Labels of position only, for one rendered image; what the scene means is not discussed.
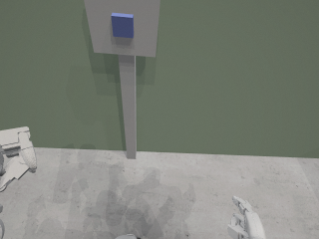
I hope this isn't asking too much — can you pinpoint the panel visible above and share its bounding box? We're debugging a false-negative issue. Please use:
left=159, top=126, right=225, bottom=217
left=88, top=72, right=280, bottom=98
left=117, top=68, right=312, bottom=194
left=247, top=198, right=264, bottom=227
left=84, top=0, right=160, bottom=159

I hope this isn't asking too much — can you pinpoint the button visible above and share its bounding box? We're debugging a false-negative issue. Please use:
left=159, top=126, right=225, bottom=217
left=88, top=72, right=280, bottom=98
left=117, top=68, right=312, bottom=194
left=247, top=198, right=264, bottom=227
left=111, top=13, right=134, bottom=38

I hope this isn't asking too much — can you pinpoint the robot left hand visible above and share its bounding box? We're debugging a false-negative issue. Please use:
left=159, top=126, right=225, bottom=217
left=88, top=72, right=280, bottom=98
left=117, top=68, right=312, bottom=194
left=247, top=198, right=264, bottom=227
left=0, top=126, right=37, bottom=192

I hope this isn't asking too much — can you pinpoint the robot right hand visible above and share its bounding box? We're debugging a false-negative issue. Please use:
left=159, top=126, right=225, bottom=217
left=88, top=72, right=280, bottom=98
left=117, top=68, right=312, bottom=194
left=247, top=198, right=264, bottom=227
left=227, top=195, right=267, bottom=239

